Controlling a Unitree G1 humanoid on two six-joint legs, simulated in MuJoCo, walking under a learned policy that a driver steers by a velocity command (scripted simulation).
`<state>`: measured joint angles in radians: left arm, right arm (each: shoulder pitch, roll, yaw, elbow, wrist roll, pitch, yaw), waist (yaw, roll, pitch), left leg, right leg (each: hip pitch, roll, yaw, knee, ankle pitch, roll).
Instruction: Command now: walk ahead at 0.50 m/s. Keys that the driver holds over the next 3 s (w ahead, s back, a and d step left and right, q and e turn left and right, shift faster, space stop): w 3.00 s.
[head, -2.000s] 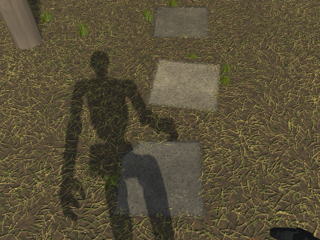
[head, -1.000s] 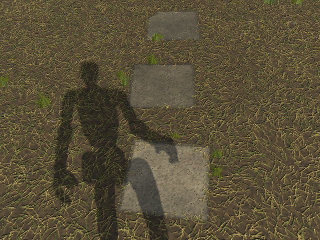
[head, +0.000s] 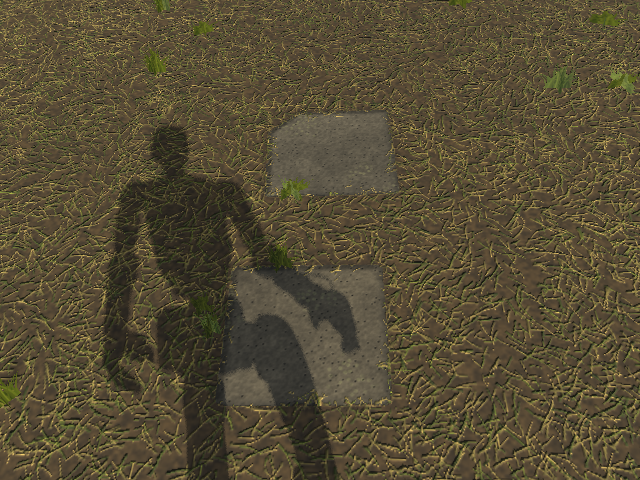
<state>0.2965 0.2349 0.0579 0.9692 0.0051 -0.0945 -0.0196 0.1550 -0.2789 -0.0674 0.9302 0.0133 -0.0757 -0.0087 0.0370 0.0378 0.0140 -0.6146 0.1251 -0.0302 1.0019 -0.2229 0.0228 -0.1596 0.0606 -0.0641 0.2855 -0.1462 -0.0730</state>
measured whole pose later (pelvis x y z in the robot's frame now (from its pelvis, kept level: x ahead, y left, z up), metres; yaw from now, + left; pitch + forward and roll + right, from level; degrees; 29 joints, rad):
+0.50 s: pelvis +0.28 +0.08 +0.00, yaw +0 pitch +1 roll +0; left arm 0.20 0.28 0.07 0.94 -0.02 -0.08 0.01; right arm 0.25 -0.24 -0.06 0.97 -0.01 -0.09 0.03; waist -0.03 -0.04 0.02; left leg -0.22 -0.05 0.06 0.35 -0.15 0.07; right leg -0.55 -0.10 0.02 1.08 -0.29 -0.04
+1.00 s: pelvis +0.56 +0.01 -0.01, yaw +0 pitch +1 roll +0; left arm 0.18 0.24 0.06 0.93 0.00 -0.09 -0.03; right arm 0.26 -0.27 -0.06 0.99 0.03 -0.09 -0.01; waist 0.00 0.03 0.03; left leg -0.43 0.06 -0.02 1.16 -0.36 0.05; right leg -0.31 0.04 -0.07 0.43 -0.15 -0.06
